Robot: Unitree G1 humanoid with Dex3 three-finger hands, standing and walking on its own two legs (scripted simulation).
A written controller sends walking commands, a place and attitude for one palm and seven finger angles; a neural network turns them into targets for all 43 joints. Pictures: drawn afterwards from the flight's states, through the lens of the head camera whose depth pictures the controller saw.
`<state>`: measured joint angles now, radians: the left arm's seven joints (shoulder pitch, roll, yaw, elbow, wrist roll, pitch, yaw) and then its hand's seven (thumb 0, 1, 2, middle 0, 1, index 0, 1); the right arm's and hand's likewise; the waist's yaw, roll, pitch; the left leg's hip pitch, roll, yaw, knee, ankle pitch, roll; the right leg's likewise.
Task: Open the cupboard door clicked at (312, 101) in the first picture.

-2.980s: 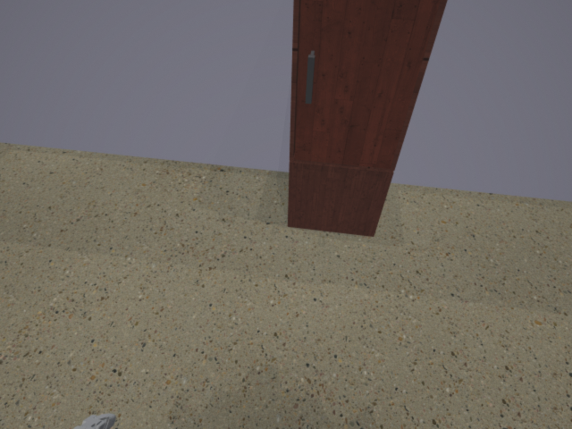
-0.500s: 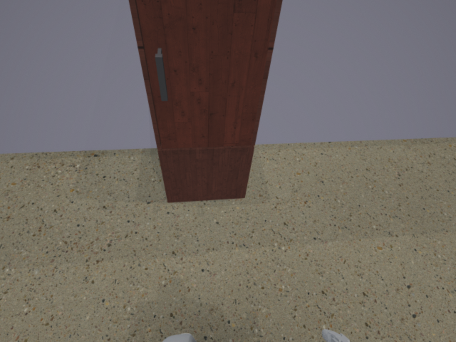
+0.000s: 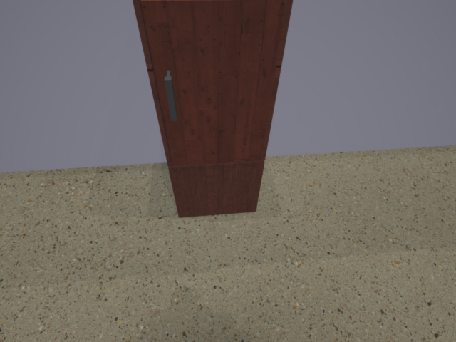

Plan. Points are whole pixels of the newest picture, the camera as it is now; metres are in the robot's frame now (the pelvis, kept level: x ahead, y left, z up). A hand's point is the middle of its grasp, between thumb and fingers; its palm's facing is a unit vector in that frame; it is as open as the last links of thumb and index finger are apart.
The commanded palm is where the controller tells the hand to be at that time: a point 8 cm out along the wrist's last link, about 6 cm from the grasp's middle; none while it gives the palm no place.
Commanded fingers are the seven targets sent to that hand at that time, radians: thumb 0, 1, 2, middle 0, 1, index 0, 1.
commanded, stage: take the last steps up to it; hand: left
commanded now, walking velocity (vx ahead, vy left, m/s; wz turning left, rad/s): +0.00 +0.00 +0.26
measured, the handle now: (171, 96) +0.78 +0.19 -0.01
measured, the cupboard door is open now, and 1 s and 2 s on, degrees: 0 0 0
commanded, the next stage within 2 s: come to a stop and stand still in 0.88 s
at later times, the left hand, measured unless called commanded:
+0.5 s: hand out of the picture -0.08 +0.16 -0.19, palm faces +0.21 -0.97 -0.10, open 7.4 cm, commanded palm none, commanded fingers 0.00 0.90 0.90 -0.20 -0.30 -0.20 -0.30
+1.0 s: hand (161, 264) +0.33 +0.17 -0.18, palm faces +0.02 -0.98 -0.22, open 7.4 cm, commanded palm none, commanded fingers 0.00 0.90 0.90 -0.20 -0.30 -0.20 -0.30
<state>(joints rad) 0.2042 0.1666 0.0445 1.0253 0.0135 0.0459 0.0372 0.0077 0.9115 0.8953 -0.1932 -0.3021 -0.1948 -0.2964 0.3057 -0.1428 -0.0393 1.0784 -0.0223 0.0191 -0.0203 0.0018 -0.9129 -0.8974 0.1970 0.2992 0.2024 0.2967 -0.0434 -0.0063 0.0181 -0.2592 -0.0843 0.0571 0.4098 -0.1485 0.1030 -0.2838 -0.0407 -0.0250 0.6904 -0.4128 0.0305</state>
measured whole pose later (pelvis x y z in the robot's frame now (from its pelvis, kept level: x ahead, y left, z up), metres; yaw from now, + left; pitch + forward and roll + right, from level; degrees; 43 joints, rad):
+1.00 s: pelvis +0.22 -0.02 -0.02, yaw +2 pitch -2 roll +1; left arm 0.11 0.18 0.06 1.00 0.01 -0.05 -0.01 0.01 0.91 0.90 -0.19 -0.30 -0.19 -0.30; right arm 0.43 -0.12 -0.04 1.18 -0.01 -0.01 -0.02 0.00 -0.91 -0.90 0.20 0.30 0.20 0.30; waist -0.06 0.02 0.11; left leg -0.14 0.10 0.07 0.97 -0.54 -0.01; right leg -0.43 -0.05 -0.15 0.68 -0.20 -0.07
